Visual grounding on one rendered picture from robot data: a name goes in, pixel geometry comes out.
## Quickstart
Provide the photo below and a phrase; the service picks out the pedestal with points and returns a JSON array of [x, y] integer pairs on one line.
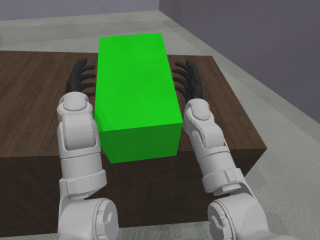
[[148, 192]]

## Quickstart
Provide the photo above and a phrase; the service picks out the right robot upper arm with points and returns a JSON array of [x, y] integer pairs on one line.
[[239, 217]]

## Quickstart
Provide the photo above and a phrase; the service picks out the robot right forearm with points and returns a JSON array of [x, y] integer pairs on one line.
[[220, 175]]

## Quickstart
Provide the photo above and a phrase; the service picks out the robot right hand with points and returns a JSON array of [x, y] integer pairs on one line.
[[192, 85]]

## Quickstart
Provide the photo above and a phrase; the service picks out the robot left forearm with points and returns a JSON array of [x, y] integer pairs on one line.
[[79, 150]]

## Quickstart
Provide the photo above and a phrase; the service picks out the carton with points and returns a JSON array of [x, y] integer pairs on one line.
[[136, 107]]

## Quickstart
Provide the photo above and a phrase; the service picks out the left robot upper arm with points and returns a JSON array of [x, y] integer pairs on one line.
[[90, 219]]

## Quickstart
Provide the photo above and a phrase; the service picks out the robot left hand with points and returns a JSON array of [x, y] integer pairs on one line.
[[75, 78]]

